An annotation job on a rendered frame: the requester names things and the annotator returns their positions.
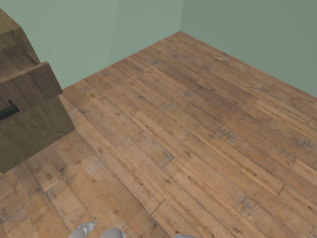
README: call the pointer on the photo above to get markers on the left robot thigh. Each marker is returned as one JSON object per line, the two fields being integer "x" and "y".
{"x": 113, "y": 233}

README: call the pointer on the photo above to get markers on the robot left hand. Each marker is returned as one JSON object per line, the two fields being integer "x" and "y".
{"x": 83, "y": 229}

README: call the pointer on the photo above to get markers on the drawer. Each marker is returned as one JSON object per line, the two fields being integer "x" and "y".
{"x": 25, "y": 81}

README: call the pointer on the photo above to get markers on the handle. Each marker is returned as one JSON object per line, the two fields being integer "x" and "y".
{"x": 8, "y": 111}

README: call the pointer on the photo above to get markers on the cabinet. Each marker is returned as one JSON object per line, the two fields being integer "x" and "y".
{"x": 37, "y": 128}

